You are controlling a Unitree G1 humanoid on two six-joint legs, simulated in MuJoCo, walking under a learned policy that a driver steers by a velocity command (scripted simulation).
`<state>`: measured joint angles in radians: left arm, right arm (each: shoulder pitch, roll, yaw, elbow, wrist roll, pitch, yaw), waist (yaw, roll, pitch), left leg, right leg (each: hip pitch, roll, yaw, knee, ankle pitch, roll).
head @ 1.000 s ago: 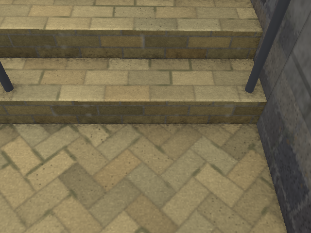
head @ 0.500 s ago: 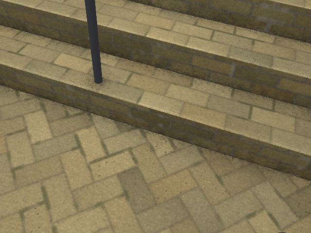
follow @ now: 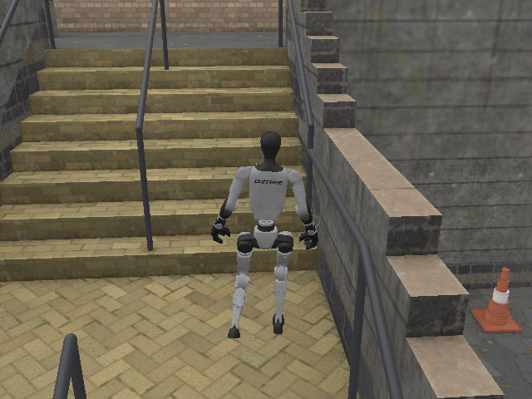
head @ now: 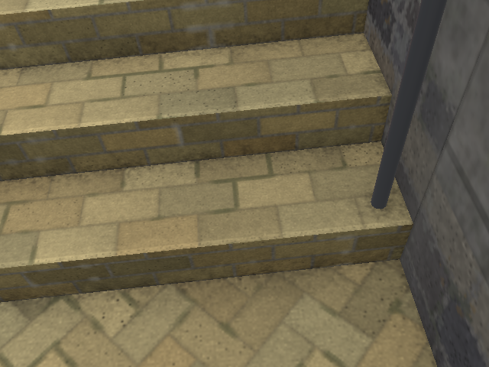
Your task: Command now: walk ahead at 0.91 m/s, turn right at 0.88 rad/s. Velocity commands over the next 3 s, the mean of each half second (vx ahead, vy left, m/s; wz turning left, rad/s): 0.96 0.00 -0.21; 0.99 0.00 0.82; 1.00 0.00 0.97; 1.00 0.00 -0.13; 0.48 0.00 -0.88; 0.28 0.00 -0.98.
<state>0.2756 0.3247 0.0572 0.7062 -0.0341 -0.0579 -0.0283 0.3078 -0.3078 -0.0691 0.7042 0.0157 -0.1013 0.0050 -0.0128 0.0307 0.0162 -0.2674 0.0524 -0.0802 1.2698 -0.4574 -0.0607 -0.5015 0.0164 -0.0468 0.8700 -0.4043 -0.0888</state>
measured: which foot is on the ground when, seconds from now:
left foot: up 0.00-0.38, down 0.40-0.78, up 0.80-0.94, down 0.96-1.00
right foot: down 0.00-0.40, up 0.42-0.62, down 0.64-0.96, up 0.98-1.00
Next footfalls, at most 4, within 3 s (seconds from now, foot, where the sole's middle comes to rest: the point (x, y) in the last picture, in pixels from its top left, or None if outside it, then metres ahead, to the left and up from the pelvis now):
0.40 left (282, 328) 0.57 -0.03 -0.73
0.64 right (408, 348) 0.49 -0.34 -0.69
0.96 left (267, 187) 0.92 -0.01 -0.56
1.40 right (330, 189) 0.87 -0.18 -0.53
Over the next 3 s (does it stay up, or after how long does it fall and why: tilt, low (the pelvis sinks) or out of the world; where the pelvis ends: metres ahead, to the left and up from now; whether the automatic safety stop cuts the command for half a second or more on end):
stays up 1.08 0.42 0.40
